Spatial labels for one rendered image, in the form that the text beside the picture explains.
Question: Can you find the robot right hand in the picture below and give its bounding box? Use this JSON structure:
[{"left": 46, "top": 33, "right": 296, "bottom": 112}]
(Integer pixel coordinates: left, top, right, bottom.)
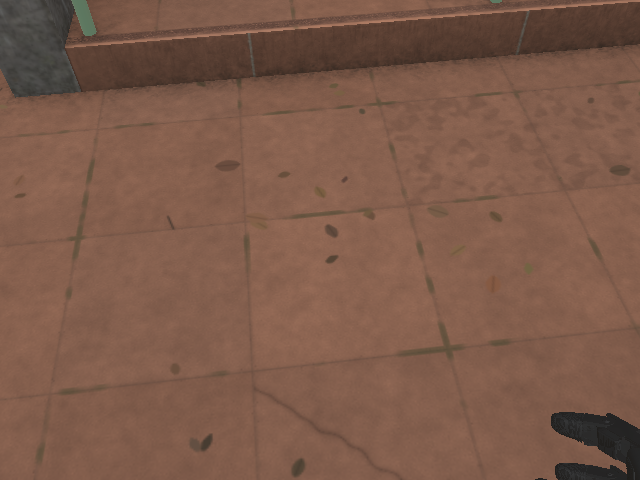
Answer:
[{"left": 535, "top": 412, "right": 640, "bottom": 480}]

